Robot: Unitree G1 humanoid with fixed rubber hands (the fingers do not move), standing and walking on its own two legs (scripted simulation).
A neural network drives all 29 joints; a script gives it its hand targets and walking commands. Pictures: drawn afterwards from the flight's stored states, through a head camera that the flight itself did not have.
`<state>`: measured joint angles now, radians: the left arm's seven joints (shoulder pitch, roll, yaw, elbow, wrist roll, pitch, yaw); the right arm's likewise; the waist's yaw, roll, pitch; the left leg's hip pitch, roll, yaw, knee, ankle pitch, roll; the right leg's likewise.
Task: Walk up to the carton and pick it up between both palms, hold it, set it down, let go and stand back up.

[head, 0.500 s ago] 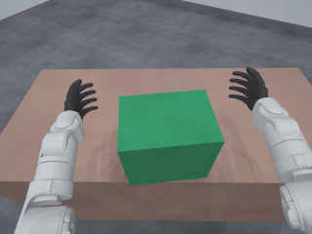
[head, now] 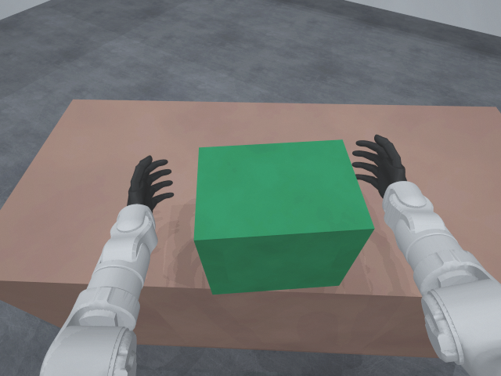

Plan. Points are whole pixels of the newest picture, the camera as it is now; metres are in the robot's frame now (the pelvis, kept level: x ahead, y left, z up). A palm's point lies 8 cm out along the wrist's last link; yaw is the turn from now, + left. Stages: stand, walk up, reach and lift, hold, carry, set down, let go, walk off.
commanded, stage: reach and lift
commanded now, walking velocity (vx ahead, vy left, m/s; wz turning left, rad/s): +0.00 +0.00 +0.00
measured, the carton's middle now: (273, 221) +0.40 +0.02 -0.02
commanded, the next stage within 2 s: none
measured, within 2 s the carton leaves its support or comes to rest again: neither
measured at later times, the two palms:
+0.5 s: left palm (157, 223) +0.38 +0.23 -0.01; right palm (384, 201) +0.44 -0.18 +0.01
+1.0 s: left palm (177, 222) +0.38 +0.19 -0.01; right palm (367, 206) +0.43 -0.15 +0.01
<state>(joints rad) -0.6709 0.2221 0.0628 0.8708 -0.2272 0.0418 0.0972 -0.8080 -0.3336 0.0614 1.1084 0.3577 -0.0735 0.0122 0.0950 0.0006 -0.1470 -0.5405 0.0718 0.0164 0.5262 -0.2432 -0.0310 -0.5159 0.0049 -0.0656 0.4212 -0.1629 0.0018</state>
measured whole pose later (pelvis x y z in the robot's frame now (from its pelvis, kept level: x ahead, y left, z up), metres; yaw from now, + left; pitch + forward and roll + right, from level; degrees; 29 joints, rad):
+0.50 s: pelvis -0.02 +0.00 -0.04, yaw -1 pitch +26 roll -2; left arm -0.79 0.21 -0.03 1.20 -0.34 -0.30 0.10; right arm -0.92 -0.34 0.11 1.30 0.42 -0.27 0.03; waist 0.11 0.01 -0.27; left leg -0.92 0.08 0.01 0.78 -0.31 -0.03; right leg -0.91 0.00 -0.06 0.69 -0.23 0.00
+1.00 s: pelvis -0.03 +0.00 -0.04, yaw +0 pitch +25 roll -2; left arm -0.86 0.12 0.06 1.27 -0.22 -0.33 0.15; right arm -0.93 -0.21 -0.05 1.30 0.20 -0.26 -0.03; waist 0.07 0.00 -0.25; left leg -0.92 0.07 0.00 0.80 -0.30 -0.03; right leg -0.91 0.00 -0.07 0.72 -0.24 -0.01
